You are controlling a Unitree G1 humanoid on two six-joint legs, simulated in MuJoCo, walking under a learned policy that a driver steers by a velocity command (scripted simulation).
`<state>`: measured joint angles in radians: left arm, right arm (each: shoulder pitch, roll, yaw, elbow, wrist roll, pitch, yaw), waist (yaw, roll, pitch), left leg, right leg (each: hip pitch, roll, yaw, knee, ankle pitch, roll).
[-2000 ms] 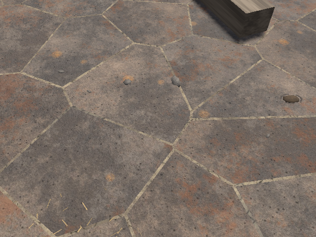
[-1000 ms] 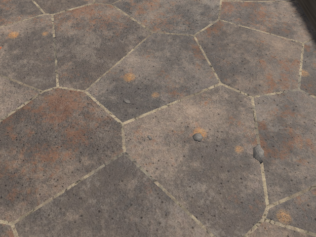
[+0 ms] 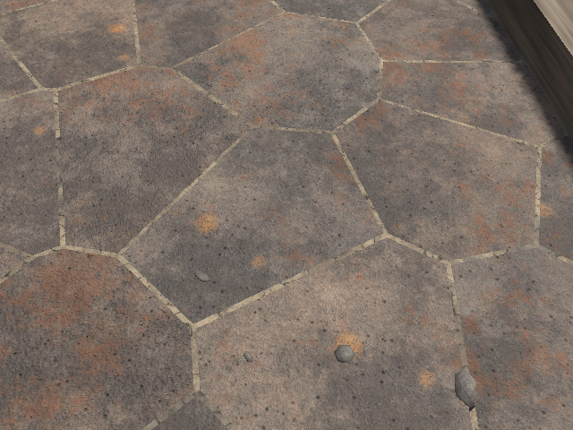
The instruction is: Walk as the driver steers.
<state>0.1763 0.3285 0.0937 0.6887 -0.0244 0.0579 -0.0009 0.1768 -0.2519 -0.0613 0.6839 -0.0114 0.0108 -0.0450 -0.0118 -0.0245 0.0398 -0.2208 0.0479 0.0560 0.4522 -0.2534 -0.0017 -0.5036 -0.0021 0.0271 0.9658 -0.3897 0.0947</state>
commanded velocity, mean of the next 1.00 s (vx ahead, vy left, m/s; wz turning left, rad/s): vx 0.00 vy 0.00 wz -0.32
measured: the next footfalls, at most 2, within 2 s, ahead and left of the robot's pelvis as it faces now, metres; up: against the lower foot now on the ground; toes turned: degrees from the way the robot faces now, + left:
right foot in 0.14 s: +0.04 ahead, -0.14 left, +0.00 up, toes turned -10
left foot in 0.58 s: +0.09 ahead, +0.08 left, +0.00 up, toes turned -19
